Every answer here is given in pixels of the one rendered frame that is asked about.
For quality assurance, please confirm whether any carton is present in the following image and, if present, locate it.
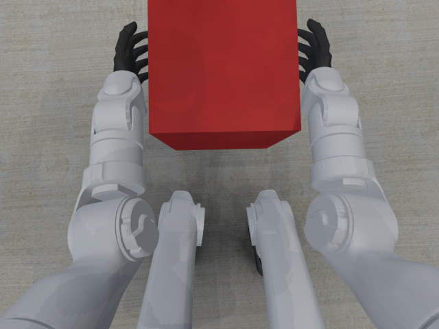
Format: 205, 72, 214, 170
147, 0, 301, 150

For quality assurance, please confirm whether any left robot upper arm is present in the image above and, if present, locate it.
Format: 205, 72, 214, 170
0, 196, 159, 329

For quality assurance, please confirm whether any robot left hand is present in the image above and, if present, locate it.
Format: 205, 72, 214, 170
113, 21, 148, 84

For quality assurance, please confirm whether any right robot upper arm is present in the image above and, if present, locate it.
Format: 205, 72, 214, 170
304, 191, 439, 329

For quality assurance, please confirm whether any robot right forearm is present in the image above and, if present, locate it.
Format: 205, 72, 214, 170
300, 67, 390, 206

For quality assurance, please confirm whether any right robot foot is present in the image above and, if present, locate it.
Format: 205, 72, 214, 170
248, 227, 263, 276

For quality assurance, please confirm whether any robot right hand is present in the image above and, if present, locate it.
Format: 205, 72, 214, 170
298, 19, 332, 85

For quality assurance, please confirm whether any robot left forearm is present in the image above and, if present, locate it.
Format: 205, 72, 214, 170
67, 71, 147, 251

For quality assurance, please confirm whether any robot right shin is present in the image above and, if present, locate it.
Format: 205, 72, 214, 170
254, 190, 295, 258

